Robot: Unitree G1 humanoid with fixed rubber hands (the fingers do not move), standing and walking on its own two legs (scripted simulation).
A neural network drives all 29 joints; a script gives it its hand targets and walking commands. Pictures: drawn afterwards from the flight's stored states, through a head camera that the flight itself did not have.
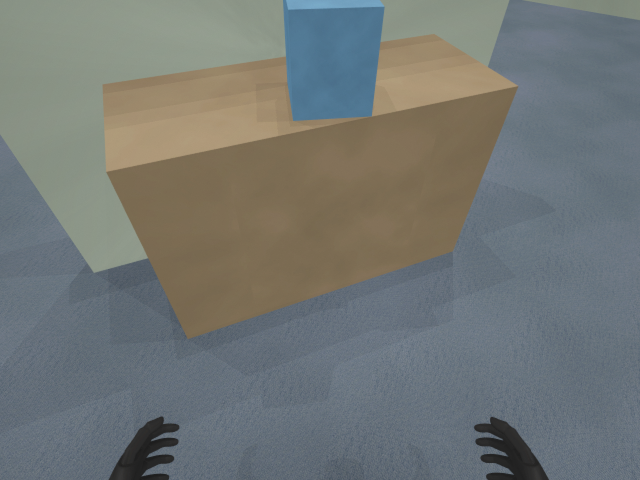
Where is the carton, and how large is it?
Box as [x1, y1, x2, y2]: [283, 0, 384, 120]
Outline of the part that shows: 283,0 287,83 293,120 370,116 372,109 384,6 379,0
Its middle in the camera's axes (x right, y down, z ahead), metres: +0.02 -0.46 +0.95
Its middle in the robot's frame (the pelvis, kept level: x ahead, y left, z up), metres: +1.04 -0.02 +0.09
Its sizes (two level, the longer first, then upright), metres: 0.210 0.200 0.250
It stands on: a pedestal, 0.72 m high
